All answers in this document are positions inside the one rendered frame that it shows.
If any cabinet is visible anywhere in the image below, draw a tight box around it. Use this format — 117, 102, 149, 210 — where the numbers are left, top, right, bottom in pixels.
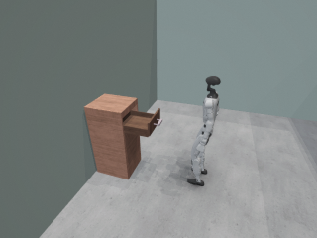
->
84, 93, 142, 179

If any drawer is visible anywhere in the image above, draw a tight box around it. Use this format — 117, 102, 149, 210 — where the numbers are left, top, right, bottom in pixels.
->
123, 108, 160, 137

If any handle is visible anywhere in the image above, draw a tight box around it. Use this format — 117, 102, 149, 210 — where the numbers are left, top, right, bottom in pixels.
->
154, 119, 163, 126

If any left robot forearm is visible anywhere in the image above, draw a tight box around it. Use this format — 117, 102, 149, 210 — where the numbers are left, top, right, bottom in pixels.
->
200, 121, 213, 145

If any robot torso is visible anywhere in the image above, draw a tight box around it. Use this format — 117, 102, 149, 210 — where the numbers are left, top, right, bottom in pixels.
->
201, 96, 219, 138

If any robot left upper arm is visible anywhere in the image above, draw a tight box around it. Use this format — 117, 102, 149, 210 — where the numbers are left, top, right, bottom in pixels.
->
205, 99, 215, 126

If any left robot shin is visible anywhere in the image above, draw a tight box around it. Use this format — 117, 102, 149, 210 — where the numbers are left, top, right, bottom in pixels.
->
191, 159, 201, 182

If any robot left hand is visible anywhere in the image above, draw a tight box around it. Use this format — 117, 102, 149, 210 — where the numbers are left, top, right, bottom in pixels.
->
194, 143, 205, 158

